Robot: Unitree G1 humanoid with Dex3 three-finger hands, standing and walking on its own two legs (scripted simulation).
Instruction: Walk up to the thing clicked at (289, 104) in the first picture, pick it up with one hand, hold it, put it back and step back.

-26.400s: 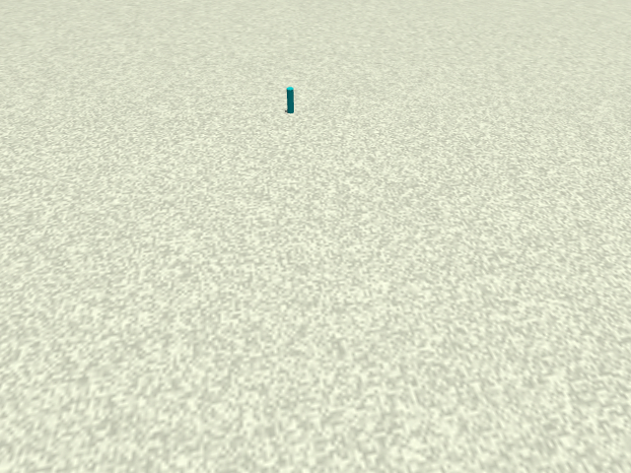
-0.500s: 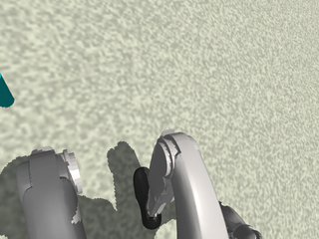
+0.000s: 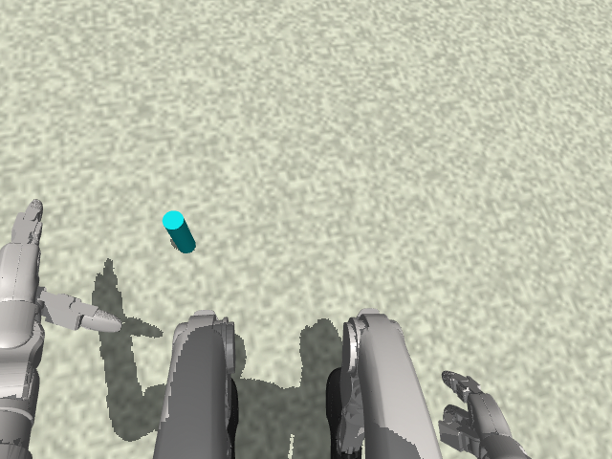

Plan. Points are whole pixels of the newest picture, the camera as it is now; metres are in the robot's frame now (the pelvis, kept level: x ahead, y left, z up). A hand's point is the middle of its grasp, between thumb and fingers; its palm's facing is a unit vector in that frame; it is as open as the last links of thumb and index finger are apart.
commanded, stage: home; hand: left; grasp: from the side
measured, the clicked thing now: (180, 233) +0.51 +0.24 -0.39
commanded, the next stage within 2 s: none
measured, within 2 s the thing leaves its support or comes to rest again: neither
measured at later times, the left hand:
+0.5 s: hand (24, 324) +0.27 +0.23 +0.11, palm faces +0.16 -0.92 -0.36, open 17.6 cm
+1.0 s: hand out of the picture +0.23 +0.20 +0.20, palm faces +0.19 -0.94 -0.29, open 17.5 cm
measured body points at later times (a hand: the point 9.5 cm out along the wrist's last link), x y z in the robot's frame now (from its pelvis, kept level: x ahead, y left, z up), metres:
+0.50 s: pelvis +0.06 +0.00 +0.20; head +0.13 +0.02 +0.65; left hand +0.26 +0.27 +0.13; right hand +0.22 -0.24 +0.11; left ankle +0.08 +0.13 -0.43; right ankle +0.09 -0.13 -0.43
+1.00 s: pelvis +0.08 +0.00 +0.25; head +0.10 +0.01 +0.70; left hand +0.22 +0.25 +0.22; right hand +0.27 -0.22 +0.19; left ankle +0.08 +0.13 -0.43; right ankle +0.09 -0.13 -0.43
